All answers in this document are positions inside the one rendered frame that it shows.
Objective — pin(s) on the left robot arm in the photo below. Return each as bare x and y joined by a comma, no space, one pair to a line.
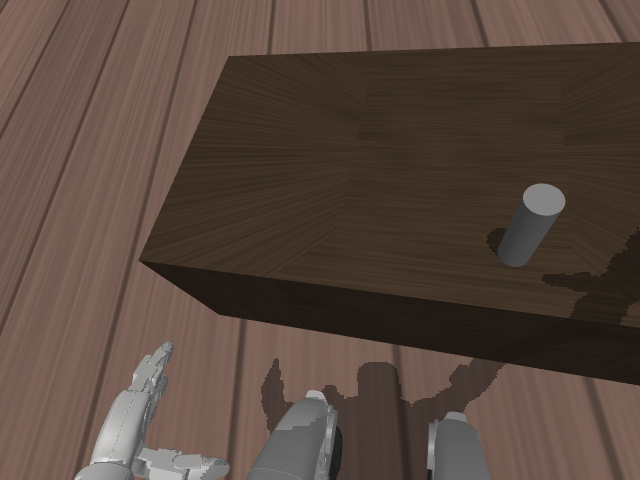
105,471

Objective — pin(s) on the can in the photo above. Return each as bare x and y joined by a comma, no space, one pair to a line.
537,210

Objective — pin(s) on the left robot hand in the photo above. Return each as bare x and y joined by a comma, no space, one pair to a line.
122,437

